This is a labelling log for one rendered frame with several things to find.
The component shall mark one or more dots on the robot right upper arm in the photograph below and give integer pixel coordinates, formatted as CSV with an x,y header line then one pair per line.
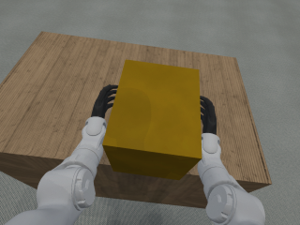
x,y
229,205

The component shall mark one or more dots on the right robot forearm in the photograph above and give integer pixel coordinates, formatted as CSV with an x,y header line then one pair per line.
x,y
210,168

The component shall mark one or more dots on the robot right hand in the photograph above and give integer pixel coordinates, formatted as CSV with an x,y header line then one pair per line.
x,y
209,119

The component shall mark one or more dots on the carton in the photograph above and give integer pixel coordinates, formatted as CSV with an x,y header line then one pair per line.
x,y
155,124

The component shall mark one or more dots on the left robot forearm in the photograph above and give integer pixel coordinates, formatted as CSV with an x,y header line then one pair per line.
x,y
89,151

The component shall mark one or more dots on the pedestal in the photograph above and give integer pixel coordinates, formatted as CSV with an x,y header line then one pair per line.
x,y
49,94

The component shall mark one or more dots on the robot left hand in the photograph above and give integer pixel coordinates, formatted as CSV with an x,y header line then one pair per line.
x,y
101,104

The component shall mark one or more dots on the robot left upper arm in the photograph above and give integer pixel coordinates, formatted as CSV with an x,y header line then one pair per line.
x,y
62,195

